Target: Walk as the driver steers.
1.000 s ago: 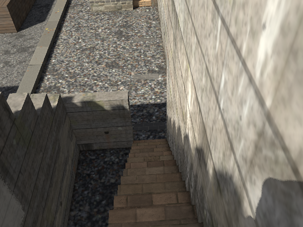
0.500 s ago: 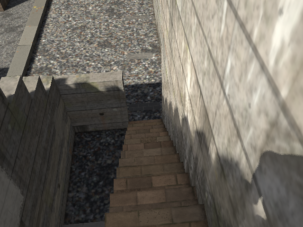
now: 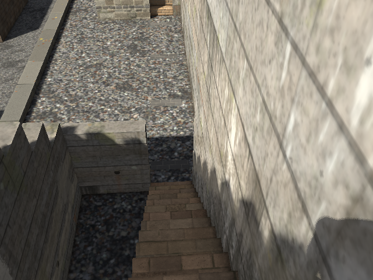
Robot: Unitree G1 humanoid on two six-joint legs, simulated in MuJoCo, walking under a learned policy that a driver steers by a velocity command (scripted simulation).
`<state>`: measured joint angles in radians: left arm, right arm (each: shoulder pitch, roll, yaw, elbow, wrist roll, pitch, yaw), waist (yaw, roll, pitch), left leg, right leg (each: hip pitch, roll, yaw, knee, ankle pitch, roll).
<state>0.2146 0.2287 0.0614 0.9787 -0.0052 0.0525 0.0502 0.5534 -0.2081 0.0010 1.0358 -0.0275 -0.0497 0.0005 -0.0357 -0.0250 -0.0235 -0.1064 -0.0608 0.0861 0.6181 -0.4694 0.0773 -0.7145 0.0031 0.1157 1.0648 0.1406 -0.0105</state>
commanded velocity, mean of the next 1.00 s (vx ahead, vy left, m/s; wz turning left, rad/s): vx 0.48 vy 0.00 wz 0.00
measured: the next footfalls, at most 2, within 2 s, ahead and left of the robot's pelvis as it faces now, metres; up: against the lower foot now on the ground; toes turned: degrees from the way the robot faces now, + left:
right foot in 0.30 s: +0.18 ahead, -0.16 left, -0.20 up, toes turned -1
left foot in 0.74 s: +0.42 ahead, +0.05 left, -0.41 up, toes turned +2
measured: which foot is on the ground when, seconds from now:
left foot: down 0.00-0.28, up 0.30-0.72, down 0.74-1.00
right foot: up 0.00-0.28, down 0.30-0.72, up 0.74-1.00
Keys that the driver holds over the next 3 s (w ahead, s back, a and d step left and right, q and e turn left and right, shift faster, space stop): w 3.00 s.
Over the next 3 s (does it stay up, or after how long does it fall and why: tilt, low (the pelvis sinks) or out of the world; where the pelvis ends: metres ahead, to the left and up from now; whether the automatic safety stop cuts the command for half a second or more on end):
stays up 1.53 0.00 -1.41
